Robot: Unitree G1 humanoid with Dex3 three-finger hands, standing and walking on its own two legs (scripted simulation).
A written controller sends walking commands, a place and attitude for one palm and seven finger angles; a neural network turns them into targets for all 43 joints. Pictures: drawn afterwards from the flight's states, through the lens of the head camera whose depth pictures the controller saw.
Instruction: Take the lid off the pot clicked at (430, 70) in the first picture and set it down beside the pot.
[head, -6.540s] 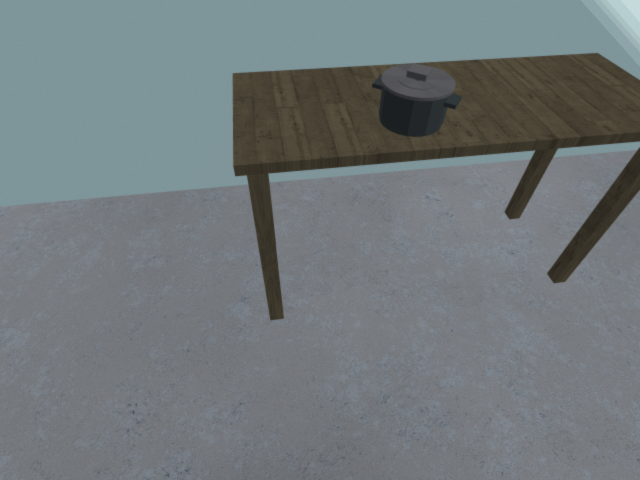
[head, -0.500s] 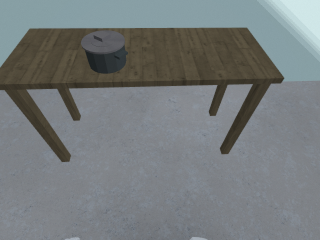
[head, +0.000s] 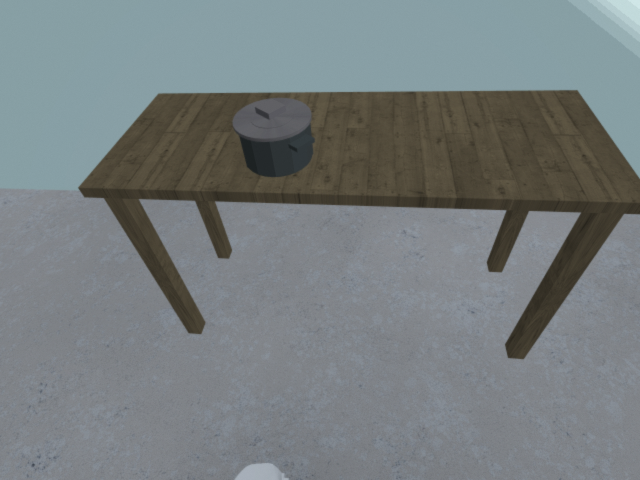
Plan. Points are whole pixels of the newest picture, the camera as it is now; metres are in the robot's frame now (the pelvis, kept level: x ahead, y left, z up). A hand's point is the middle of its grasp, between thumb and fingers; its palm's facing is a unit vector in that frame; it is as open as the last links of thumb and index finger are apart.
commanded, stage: take the last steps up to it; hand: left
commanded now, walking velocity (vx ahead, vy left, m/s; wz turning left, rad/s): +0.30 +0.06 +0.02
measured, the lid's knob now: (270, 109) +0.82 +0.18 +0.06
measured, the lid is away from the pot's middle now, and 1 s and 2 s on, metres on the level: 0.00 0.00 0.00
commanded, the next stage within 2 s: come to a stop and stand still in 0.70 s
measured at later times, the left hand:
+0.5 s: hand (166, 445) +0.20 +0.29 -0.18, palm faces +0.05 -0.98 -0.19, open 7.4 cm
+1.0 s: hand (237, 332) +0.40 +0.21 -0.17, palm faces -0.05 -0.96 -0.28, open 7.1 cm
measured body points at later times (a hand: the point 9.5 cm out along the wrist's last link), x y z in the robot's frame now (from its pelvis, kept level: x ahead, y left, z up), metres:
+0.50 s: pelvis +0.15 +0.10 -0.01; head +0.16 +0.11 +0.44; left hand +0.20 +0.34 -0.16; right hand +0.18 -0.14 -0.15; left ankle +0.12 +0.18 -0.75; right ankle +0.19 -0.03 -0.67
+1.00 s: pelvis +0.30 +0.03 -0.01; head +0.34 -0.01 +0.43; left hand +0.40 +0.26 -0.14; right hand +0.29 -0.19 -0.19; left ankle +0.30 +0.20 -0.68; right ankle +0.36 -0.04 -0.75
